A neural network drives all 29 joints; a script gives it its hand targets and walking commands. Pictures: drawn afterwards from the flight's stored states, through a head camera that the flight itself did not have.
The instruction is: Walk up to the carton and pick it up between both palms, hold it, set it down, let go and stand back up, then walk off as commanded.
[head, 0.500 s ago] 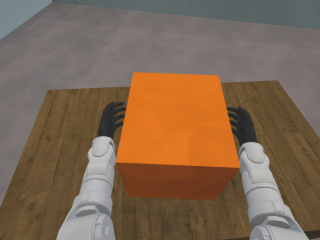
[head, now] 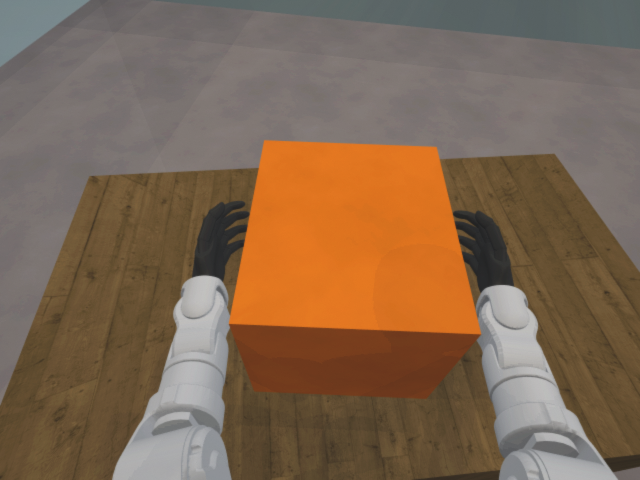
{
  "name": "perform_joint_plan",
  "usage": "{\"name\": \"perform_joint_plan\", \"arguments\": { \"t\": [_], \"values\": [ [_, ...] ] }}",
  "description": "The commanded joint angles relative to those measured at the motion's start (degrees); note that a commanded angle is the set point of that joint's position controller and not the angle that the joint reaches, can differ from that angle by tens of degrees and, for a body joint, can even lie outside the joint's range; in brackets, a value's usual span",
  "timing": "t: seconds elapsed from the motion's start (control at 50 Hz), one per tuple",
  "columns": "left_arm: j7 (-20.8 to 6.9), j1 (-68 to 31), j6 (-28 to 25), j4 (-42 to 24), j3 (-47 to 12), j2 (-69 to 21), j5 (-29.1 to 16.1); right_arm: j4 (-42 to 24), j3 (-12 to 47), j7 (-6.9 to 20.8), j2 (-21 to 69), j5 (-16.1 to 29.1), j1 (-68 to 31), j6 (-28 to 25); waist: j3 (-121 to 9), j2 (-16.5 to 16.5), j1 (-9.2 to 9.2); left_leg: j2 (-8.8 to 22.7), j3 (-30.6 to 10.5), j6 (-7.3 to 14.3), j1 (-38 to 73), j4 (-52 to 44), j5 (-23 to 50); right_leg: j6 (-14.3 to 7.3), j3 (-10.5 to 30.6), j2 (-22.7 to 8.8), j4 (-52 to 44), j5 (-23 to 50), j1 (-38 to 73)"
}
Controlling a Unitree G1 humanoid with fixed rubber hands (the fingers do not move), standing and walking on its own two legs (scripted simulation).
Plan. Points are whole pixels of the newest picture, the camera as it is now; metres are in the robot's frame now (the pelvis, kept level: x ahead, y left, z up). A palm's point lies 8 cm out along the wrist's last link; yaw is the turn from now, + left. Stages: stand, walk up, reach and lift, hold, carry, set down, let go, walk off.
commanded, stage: set down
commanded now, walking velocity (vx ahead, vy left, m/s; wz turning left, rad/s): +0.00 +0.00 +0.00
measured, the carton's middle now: (345, 269) +0.43 -0.02 -0.03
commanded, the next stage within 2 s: none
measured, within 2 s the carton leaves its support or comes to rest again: neither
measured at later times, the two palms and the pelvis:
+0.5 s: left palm (212, 265) +0.39 +0.16 +0.04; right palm (491, 275) +0.36 -0.20 +0.05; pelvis +0.00 +0.00 +0.00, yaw +0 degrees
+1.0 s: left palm (209, 283) +0.40 +0.18 -0.03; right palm (470, 294) +0.37 -0.19 +0.00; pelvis +0.02 +0.01 +0.00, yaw -3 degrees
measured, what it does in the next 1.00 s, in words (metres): stands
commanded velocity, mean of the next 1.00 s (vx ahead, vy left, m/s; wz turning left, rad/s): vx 0.00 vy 0.00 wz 0.00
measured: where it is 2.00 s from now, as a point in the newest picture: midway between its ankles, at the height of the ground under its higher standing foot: outside the picture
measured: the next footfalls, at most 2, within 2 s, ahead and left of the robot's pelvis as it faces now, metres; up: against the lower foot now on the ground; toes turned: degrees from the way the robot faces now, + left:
none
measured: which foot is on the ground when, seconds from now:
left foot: down 0.00-1.00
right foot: down 0.00-1.00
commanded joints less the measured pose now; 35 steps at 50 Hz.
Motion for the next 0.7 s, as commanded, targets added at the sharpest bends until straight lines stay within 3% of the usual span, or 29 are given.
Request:
{"name": "perform_joint_plan", "arguments": {
  "t": [0.0,0.02,0.08,0.12,0.22,0.26,0.3,0.32,0.38,0.42,0.44,0.46,0.5,0.54,0.56,0.6,0.62,0.64,0.68],
  "values": [
    [-4.0,-22.3,-0.2,7.3,-7.7,-19.0,9.2,3.2,18.4,5.8,32.7,-8.5,-25.5,-3.8,-16.3,3.4,13.04,-0.2,12.8,2.2,0.5,2.2,6.4,0.8,-5.6,0.1,-0.1,9.8,6.4],
    [-4.2,-21.9,-0.3,7.0,-7.5,-17.8,8.8,4.3,18.5,5.7,32.6,-8.3,-24.7,-3.5,-16.3,2.3,12.64,0.1,12.7,2.4,0.5,2.6,6.6,0.7,-5.5,0.1,-0.2,10.0,5.3],
    [-4.6,-21.3,0.0,8.8,-6.7,-18.2,9.3,5.4,17.2,5.8,31.7,-8.9,-23.5,-3.0,-13.6,2.9,12.55,-0.3,12.6,2.8,0.4,2.5,5.6,0.7,-5.4,0.0,-0.4,7.4,3.8],
    [-4.7,-21.7,0.3,8.9,-5.3,-16.7,9.8,4.9,17.7,5.8,31.8,-9.3,-23.9,-2.7,-13.3,2.7,13.62,-0.6,12.9,3.0,0.2,3.0,5.4,0.5,-4.8,-0.3,-0.6,7.6,4.2],
    [-4.3,-20.3,-0.5,6.8,-6.7,-18.4,9.0,5.4,17.3,5.6,31.4,-9.1,-22.7,-3.2,-14.8,2.8,11.93,-0.4,12.5,2.4,0.6,3.5,7.0,0.7,-5.3,0.1,0.2,9.5,3.7],
    [-4.3,-19.3,-0.2,7.9,-5.6,-17.1,9.5,4.5,17.6,5.9,30.0,-8.5,-23.1,-3.2,-14.1,2.8,13.14,-0.1,12.4,2.8,1.4,3.3,6.7,0.3,-5.4,0.5,-0.3,7.3,2.6],
    [-4.2,-19.2,-0.6,7.1,-6.2,-18.1,9.4,5.7,16.5,5.8,31.0,-9.5,-22.2,-3.1,-13.0,3.0,11.68,-0.4,12.0,2.7,1.1,3.9,6.8,0.4,-5.5,0.4,-0.3,7.0,2.2],
    [-4.0,-19.3,-0.7,7.1,-4.8,-18.3,10.0,6.2,16.6,6.1,31.7,-9.8,-22.4,-3.3,-13.7,3.4,13.38,-0.7,12.5,2.7,1.5,3.8,6.9,0.2,-5.4,0.2,-0.6,5.4,2.3],
    [-4.2,-20.0,-1.0,6.8,-5.6,-16.7,9.4,4.9,16.0,5.7,30.5,-9.8,-22.4,-3.3,-14.0,3.8,12.35,-0.6,12.5,2.9,0.8,4.2,6.1,0.2,-4.8,0.1,0.0,5.6,1.5],
    [-3.8,-20.2,-0.9,7.4,-4.4,-16.2,9.4,5.7,15.3,5.7,30.1,-10.3,-22.3,-3.0,-13.3,3.3,13.19,-0.6,12.6,3.0,0.8,4.5,6.0,0.0,-5.1,0.3,-0.2,3.7,0.8],
    [-3.4,-19.3,-0.9,7.9,-4.3,-14.5,9.5,6.4,14.4,5.3,27.6,-10.1,-21.5,-2.8,-12.4,3.4,12.10,-0.7,12.3,2.9,1.3,4.2,5.8,0.1,-5.0,0.3,-0.2,4.0,1.0],
    [-3.3,-18.9,-0.9,7.6,-4.5,-15.0,9.6,6.4,14.2,5.5,27.1,-10.1,-21.7,-3.0,-13.6,3.7,12.18,-0.6,12.1,2.6,1.1,4.8,6.4,0.0,-5.4,0.6,0.1,4.1,0.5],
    [-2.6,-17.3,-1.0,8.5,-3.7,-11.5,8.8,6.9,14.9,4.9,24.0,-8.9,-19.9,-2.9,-11.8,2.0,12.68,-0.3,12.4,2.9,2.5,3.9,7.0,0.3,-5.2,0.5,-0.7,5.1,0.5],
    [-1.6,-17.6,-1.4,7.7,-4.2,-7.4,7.7,6.9,14.6,3.5,18.8,-7.3,-20.2,-3.9,-13.8,2.7,11.59,-0.5,12.2,2.5,2.7,4.4,7.8,0.6,-5.1,0.5,0.1,7.4,2.2],
    [-1.0,-17.0,-1.5,8.8,-3.1,-4.3,7.4,7.8,14.5,2.9,16.5,-6.6,-20.4,-4.0,-12.9,1.8,13.17,-0.2,12.4,2.9,2.0,4.1,6.5,0.7,-4.8,0.4,-0.2,5.5,1.8],
    [1.6,-17.0,-2.3,8.0,-2.7,4.2,5.1,10.0,14.3,0.8,8.2,-1.8,-19.6,-4.5,-15.1,2.3,13.72,0.0,12.4,2.8,1.9,4.8,7.5,0.4,-3.8,0.5,0.4,5.9,2.2],
    [2.4,-16.5,-2.2,8.5,-2.3,5.0,4.6,11.5,14.7,0.2,8.1,-0.4,-20.1,-4.4,-12.9,1.2,14.25,0.4,12.0,3.6,1.1,4.6,5.3,0.3,-3.2,0.3,0.3,3.4,1.6],
    [3.1,-17.4,-2.8,7.1,-3.5,4.7,3.4,12.6,15.6,-0.4,7.6,1.5,-20.5,-4.9,-14.8,2.7,14.02,0.4,12.0,3.1,0.8,5.2,7.3,0.0,-3.4,0.4,0.4,5.3,1.4],
    [4.3,-19.3,-3.9,8.4,-4.0,5.7,1.0,14.9,18.2,-1.3,8.6,4.9,-22.0,-4.9,-14.6,2.9,15.03,0.7,11.8,3.4,-1.1,5.9,5.6,-0.2,-2.7,0.4,1.2,2.4,0.2]
  ]
}}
